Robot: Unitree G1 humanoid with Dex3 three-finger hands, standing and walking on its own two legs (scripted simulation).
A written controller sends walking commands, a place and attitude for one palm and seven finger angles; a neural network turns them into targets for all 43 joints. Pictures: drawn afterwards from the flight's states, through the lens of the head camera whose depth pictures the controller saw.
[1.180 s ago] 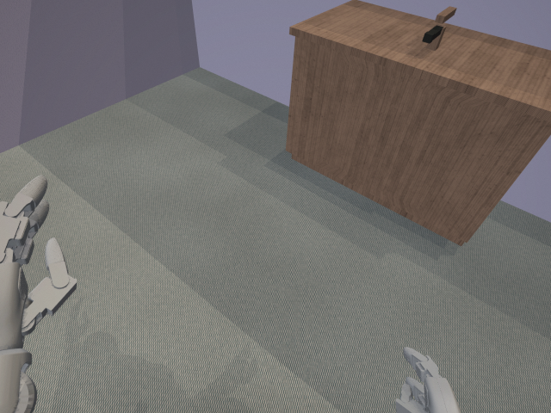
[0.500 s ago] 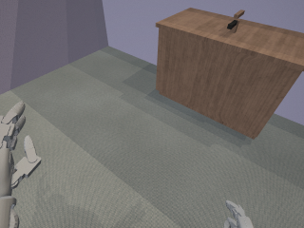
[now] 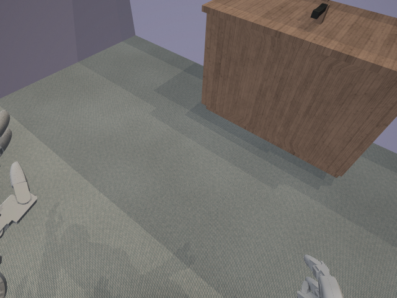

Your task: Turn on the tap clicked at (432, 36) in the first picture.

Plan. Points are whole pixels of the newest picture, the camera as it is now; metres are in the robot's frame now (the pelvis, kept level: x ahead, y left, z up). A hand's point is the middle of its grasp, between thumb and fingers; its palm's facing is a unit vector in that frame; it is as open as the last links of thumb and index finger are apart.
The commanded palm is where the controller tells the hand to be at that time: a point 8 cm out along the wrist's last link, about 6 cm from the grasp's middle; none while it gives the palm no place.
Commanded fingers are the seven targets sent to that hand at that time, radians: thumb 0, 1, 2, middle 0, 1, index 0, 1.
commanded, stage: walk to a spot facing it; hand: left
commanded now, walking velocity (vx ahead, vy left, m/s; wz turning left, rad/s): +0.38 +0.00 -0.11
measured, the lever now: (315, 14) +1.20 -0.43 +0.07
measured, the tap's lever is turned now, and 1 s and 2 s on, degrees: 0 0 0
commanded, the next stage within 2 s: turn to face it in 1.34 s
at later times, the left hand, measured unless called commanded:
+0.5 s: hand (126, 115) +0.38 +0.16 +0.17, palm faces +0.38 -0.81 -0.45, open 7.5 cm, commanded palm +0.32 +0.21 +0.19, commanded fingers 0.00 0.90 0.90 -0.20 -0.30 -0.20 -0.30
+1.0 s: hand (140, 57) +0.53 +0.17 +0.20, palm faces +0.42 -0.79 -0.44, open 7.5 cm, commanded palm +0.47 +0.22 +0.19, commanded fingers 0.00 0.90 0.90 -0.20 -0.30 -0.20 -0.30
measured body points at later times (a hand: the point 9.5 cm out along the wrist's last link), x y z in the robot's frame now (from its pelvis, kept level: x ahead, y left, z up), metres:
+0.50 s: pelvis +0.16 -0.07 +0.00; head +0.19 -0.08 +0.45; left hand +0.36 +0.20 +0.20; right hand +0.31 -0.32 -0.11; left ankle +0.14 +0.07 -0.62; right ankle +0.18 -0.15 -0.72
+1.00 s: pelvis +0.32 -0.07 +0.01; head +0.35 -0.08 +0.46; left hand +0.50 +0.21 +0.23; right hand +0.50 -0.24 -0.09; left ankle +0.33 +0.07 -0.72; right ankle +0.38 -0.20 -0.69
